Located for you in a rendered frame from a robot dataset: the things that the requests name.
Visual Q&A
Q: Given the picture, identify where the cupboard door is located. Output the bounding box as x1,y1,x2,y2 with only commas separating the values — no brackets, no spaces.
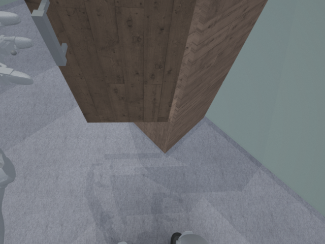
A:
24,0,197,123

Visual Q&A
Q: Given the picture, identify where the robot left upper arm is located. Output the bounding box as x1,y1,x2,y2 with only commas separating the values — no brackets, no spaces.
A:
0,148,16,244

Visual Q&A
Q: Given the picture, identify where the robot right foot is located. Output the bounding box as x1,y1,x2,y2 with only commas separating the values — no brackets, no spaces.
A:
171,232,182,244

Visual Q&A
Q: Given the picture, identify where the robot right shin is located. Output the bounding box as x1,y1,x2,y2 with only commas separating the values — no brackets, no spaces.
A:
179,231,193,238

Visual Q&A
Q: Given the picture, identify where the handle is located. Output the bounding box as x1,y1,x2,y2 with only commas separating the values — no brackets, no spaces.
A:
31,0,68,66

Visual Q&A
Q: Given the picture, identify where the robot left hand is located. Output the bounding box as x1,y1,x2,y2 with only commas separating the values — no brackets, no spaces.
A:
0,11,34,85

